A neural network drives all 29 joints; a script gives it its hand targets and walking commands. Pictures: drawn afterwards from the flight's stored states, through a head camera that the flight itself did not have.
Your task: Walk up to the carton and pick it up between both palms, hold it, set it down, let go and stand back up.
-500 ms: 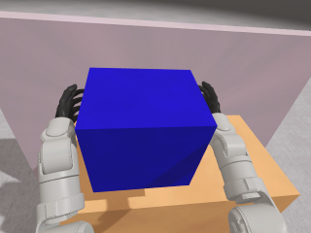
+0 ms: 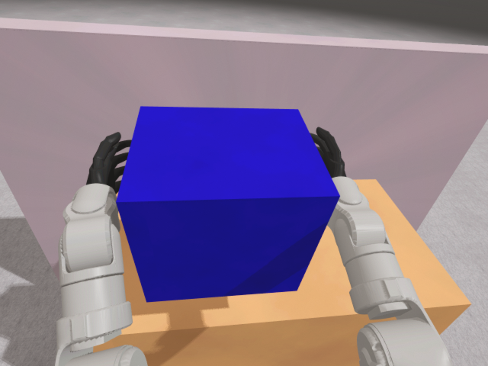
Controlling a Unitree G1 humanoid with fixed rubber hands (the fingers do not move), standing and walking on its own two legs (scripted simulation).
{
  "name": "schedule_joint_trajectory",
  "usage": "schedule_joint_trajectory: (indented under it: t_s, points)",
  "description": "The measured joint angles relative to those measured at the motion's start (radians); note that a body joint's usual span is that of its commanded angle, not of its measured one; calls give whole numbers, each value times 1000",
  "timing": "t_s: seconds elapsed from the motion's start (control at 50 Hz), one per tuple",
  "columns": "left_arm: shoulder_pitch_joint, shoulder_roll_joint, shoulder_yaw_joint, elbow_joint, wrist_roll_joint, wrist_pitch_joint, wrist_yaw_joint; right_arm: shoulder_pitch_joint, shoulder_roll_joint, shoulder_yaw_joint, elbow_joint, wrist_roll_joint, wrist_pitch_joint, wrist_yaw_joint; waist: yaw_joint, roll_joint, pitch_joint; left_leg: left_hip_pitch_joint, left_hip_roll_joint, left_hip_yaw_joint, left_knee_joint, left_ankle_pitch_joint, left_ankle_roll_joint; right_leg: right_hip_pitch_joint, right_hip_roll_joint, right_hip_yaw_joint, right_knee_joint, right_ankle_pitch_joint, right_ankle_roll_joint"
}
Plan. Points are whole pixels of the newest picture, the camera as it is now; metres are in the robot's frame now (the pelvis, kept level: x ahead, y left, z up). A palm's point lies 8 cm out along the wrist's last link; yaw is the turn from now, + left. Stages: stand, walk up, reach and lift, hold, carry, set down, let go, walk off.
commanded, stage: hold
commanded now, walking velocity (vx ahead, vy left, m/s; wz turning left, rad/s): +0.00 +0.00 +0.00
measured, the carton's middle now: (223, 204) +0.35 +0.00 +0.14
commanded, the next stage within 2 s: set down in 1.76 s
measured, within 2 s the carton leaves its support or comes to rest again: neither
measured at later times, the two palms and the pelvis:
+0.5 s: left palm (101, 184) +0.35 +0.18 +0.19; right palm (328, 175) +0.35 -0.16 +0.20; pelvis +0.00 +0.00 +0.00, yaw +0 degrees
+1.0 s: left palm (100, 185) +0.34 +0.18 +0.19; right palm (328, 174) +0.35 -0.16 +0.20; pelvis +0.00 +0.00 +0.00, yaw +0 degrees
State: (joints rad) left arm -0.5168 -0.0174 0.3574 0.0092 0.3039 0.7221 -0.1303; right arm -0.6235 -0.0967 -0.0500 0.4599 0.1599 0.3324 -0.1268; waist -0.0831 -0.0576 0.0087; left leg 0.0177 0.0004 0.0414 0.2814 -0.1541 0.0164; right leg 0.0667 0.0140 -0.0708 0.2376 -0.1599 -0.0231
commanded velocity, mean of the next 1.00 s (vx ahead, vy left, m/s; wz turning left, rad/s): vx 0.00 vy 0.00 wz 0.00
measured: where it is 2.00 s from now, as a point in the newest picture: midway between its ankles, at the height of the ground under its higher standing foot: outside the picture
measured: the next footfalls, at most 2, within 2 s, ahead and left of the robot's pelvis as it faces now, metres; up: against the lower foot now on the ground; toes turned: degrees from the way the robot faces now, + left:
none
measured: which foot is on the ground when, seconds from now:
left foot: down 0.00-1.00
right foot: down 0.00-1.00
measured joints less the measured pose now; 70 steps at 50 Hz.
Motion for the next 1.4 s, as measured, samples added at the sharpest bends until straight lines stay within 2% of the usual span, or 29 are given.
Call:
schedule_joint_trajectory:
  t_s: [0.22, 0.42, 0.64, 0.92, 1.4]
  points:
    - [-24, 14, 12, 21, -4, -6, -6, -29, 15, -20, 27, -18, -10, 6, 13, -7, -1, -22, -3, -4, -7, 16, 1, -25, -3, -4, 1, 10, 0]
    - [-20, 13, -5, 21, -5, -18, 2, -13, 15, -29, 20, -19, -28, 11, -1, -5, -5, -22, -5, -3, -1, 8, 5, -19, -5, -3, -3, 8, 5]
    - [12, -3, -13, -27, 3, 2, 12, -6, -6, 0, 5, 12, -15, 11, 9, -3, -1, -10, -1, 4, 7, -2, 4, -6, -1, 5, -5, 6, 3]
    - [-16, 13, -3, 6, -10, -8, 7, -22, 11, -23, 9, -14, -12, 9, 0, 0, -3, -21, -4, -5, -2, 11, 3, -18, -2, -4, -4, 10, 2]
    - [-26, 9, 1, 29, 2, -3, 4, -29, 11, -29, 46, -18, -21, 19, 5, -7, -3, -21, -5, 0, -5, 13, 5, -23, -4, 1, 1, 10, 2]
